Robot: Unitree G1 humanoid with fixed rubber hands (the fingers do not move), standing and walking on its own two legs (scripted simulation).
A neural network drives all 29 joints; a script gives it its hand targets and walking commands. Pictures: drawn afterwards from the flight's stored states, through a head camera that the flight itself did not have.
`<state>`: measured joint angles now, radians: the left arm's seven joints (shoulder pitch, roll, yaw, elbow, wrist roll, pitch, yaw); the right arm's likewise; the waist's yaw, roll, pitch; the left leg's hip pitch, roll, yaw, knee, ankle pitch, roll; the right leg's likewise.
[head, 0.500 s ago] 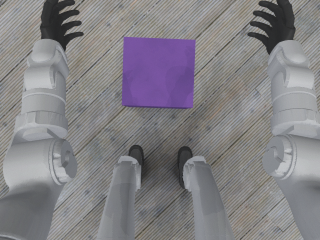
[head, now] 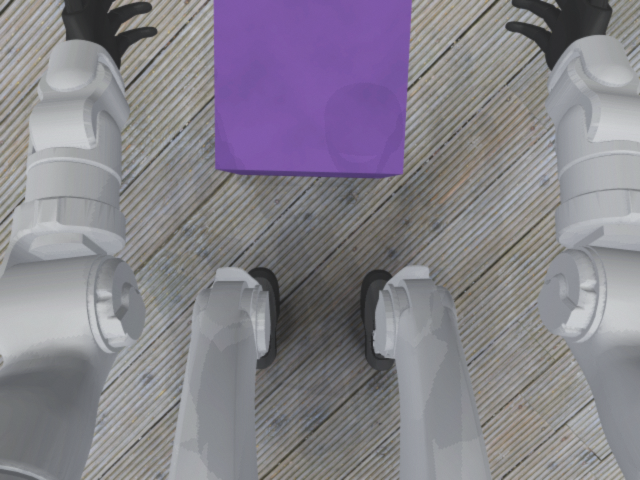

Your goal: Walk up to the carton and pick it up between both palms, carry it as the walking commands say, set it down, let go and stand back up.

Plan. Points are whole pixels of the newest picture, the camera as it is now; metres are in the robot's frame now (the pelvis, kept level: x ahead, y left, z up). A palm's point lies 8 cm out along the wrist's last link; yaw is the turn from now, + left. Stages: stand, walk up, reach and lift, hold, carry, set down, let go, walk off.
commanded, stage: reach and lift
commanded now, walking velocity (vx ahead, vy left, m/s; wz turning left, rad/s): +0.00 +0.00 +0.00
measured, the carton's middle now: (311, 95) +0.55 +0.01 -0.40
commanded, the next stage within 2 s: none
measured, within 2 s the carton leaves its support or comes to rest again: neither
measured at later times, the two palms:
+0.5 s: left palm (166, 83) +0.54 +0.20 -0.26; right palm (496, 83) +0.53 -0.23 -0.26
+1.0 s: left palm (185, 100) +0.53 +0.20 -0.33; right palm (472, 97) +0.53 -0.22 -0.32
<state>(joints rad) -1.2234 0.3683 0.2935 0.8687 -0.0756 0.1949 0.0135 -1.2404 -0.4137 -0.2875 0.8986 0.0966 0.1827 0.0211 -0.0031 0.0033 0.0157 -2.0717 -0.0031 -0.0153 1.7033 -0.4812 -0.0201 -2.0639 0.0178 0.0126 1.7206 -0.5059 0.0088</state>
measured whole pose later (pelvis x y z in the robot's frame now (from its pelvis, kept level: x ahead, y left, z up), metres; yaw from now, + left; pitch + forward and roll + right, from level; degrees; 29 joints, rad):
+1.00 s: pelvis -0.01 +0.00 -0.15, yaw +1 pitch +34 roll +1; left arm -1.45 0.42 0.14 1.15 -0.23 0.06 0.08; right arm -1.47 -0.46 -0.11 1.16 0.22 0.06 -0.05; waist -0.02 0.01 0.44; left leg -2.27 -0.02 -0.01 2.26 -0.58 -0.03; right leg -2.26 0.01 0.02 2.29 -0.62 0.01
